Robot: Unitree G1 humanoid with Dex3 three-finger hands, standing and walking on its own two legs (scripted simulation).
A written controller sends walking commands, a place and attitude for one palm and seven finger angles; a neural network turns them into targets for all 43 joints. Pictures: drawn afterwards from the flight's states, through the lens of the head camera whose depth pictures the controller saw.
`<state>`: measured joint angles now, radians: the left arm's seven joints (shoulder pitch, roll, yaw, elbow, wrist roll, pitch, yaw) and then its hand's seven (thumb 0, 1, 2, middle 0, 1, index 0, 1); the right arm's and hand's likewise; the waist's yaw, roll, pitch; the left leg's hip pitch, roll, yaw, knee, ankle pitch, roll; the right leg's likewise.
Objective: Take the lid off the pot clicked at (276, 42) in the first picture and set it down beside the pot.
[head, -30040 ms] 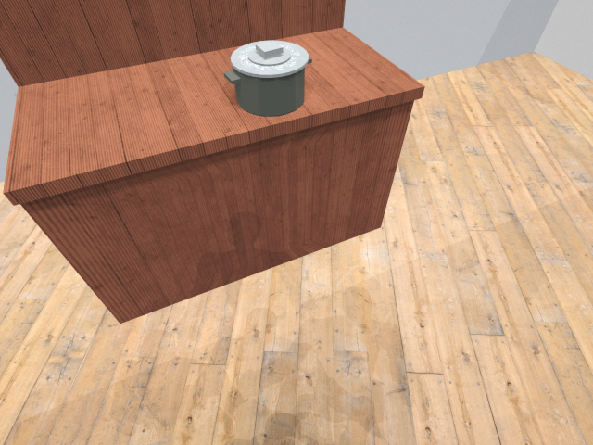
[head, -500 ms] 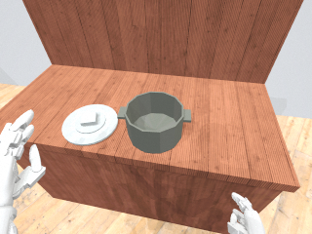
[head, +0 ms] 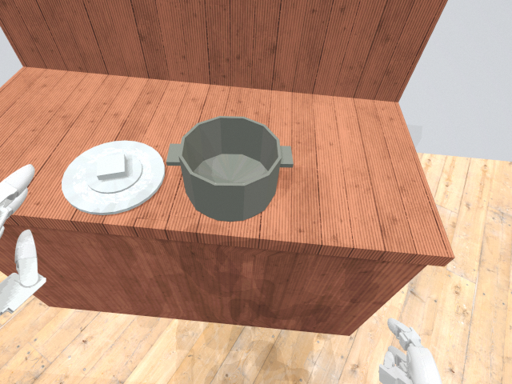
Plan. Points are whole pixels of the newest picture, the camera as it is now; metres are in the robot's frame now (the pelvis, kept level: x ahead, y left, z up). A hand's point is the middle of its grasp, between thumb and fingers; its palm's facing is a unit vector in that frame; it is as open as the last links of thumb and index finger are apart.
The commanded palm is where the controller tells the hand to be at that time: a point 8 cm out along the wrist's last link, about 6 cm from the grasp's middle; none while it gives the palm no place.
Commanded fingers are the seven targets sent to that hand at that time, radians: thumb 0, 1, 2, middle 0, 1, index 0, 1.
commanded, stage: step back with the hand held close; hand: left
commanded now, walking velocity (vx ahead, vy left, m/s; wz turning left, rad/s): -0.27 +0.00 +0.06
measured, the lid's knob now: (111, 166) +0.52 +0.33 -0.02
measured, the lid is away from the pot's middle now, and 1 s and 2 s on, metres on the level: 0.25 0.25 0.25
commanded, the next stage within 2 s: stop stepping back and stand still in 1.74 s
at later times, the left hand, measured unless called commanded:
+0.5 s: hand out of the picture +0.14 +0.25 +0.16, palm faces +0.41 -0.78 -0.47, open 7.4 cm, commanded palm +0.07 +0.28 +0.19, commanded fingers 0.00 0.90 0.90 -0.20 -0.30 -0.20 -0.30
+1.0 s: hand (14, 346) +0.13 +0.23 +0.17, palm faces +0.39 -0.81 -0.44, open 7.4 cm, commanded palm +0.05 +0.27 +0.19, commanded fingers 0.00 0.90 0.90 -0.20 -0.30 -0.20 -0.30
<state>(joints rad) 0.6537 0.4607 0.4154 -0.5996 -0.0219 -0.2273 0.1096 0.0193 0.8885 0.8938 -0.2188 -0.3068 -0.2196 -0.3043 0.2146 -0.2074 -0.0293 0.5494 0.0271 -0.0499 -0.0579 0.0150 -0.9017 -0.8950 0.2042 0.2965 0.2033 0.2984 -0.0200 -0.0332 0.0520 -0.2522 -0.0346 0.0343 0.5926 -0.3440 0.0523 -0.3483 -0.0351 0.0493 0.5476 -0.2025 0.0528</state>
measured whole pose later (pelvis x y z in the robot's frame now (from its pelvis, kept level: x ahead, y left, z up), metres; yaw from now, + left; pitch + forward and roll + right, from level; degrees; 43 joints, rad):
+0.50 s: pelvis -0.05 +0.00 -0.02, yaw +1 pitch -1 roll -1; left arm 0.57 0.41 0.42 -0.58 0.00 -0.26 0.16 0.02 0.89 0.89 -0.21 -0.31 -0.22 -0.30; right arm 0.24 -0.20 -0.01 0.55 0.03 -0.11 -0.06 0.01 -0.90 -0.89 0.21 0.30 0.21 0.30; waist -0.01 -0.04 0.05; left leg -0.39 -0.04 0.03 0.75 -0.34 0.06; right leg -0.46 -0.04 0.04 0.65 -0.18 0.05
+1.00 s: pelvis -0.07 -0.01 -0.02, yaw +2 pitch +0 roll +0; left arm 0.54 0.41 0.42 -0.64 0.01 -0.29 0.16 0.02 0.89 0.89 -0.22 -0.31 -0.22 -0.30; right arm 0.23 -0.18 -0.02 0.58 0.01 -0.11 -0.04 0.02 -0.90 -0.89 0.21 0.30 0.21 0.30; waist -0.04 -0.07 0.06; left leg -0.45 -0.01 0.04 0.77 -0.37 0.04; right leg -0.50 -0.04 0.02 0.65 -0.15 0.04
